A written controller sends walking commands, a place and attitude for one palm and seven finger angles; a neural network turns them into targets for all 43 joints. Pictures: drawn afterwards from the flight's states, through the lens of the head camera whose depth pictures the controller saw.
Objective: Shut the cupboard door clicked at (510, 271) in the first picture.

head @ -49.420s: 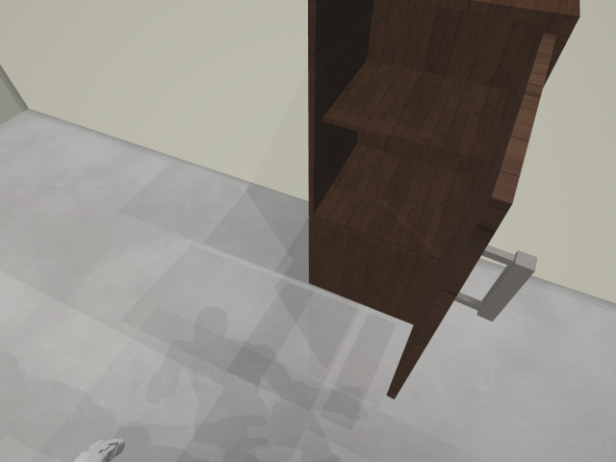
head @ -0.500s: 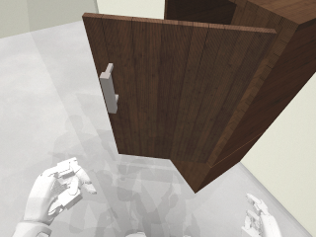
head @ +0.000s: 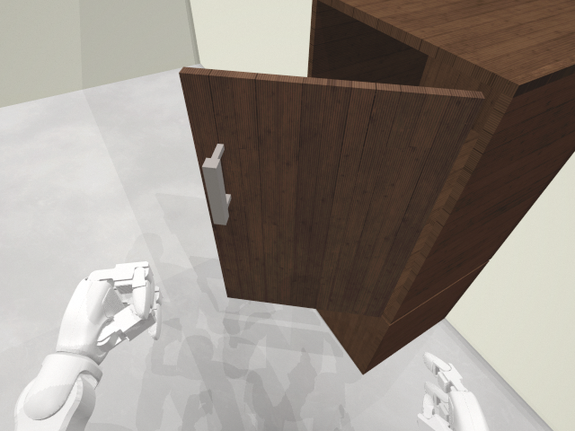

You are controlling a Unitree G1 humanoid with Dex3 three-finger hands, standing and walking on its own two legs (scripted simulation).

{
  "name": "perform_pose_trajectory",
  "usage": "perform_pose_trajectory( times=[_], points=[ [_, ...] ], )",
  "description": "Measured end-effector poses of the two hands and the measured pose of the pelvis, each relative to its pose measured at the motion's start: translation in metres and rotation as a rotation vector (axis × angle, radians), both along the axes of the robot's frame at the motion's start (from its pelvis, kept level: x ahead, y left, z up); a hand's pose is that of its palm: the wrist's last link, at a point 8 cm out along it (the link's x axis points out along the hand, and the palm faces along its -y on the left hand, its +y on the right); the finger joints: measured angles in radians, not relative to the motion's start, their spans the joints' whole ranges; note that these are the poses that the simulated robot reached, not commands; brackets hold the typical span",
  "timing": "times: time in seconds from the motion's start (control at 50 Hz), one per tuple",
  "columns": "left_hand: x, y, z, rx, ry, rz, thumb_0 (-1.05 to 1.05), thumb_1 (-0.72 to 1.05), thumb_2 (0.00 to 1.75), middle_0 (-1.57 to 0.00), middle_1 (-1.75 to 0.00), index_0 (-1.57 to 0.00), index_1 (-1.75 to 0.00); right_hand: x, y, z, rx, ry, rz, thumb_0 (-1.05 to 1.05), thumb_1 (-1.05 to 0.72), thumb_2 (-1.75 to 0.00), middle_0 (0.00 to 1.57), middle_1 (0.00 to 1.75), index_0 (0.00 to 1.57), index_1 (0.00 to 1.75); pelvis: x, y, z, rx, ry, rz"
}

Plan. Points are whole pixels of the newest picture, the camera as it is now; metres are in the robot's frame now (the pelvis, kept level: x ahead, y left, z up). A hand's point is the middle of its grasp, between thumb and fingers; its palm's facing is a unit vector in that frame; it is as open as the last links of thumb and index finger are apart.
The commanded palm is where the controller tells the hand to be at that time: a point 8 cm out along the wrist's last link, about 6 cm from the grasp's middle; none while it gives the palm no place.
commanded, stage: raise the hand and make a fist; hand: left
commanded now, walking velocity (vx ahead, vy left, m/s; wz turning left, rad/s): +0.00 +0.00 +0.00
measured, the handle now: (220, 185) +0.46 +0.15 +0.09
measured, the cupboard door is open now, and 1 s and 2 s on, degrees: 51 51 51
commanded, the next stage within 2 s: bring the fist close to the handle in 0.34 s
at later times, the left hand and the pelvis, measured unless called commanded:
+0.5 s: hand (151, 318) +0.22 +0.19 +0.09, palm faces -0.03 -1.00 -0.05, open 3.1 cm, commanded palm +0.21 +0.23 +0.10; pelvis +0.00 +0.00 +0.00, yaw +0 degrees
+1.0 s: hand (203, 268) +0.30 +0.14 +0.10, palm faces -0.06 -1.00 -0.03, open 3.1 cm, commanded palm +0.28 +0.20 +0.10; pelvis +0.00 -0.01 +0.00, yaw -1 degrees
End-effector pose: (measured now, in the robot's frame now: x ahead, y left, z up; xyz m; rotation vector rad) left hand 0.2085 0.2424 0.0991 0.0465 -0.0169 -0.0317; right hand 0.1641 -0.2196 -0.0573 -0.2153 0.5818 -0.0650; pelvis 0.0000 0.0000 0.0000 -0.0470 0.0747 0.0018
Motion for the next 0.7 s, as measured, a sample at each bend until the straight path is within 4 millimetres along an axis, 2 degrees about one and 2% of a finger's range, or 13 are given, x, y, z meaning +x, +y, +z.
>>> perform_pose_trajectory(
  times=[0.22, 0.5, 0.7],
  points=[
    [-0.002, -0.002, -0.002, 0.0, 0.021, 0.004, 0.01, 0.9, 0.9, -1.3, -1.49, -1.3, -1.5, -0.008, -0.013, 0.005, -0.032, 0.003, -0.028, 0.02, -0.9, -0.9, 0.2, 0.3, 0.21, 0.3, 0.0, 0.001, 0.003, 0.006, -0.011, -0.008],
    [-0.004, -0.002, -0.003, 0.0, 0.016, 0.007, 0.01, 0.9, 0.9, -1.3, -1.5, -1.3, -1.5, -0.004, -0.006, 0.004, -0.019, -0.001, -0.01, 0.02, -0.9, -0.9, 0.2, 0.3, 0.21, 0.3, -0.002, 0.0, 0.003, 0.005, -0.013, -0.002],
    [0.019, -0.018, -0.001, -0.015, -0.005, -0.02, 0.01, 0.9, 0.9, -1.3, -1.5, -1.3, -1.5, -0.004, -0.006, -0.002, -0.014, 0.022, -0.008, 0.02, -0.9, -0.9, 0.2, 0.3, 0.21, 0.3, -0.003, 0.0, 0.002, 0.008, -0.011, 0.003]
  ],
)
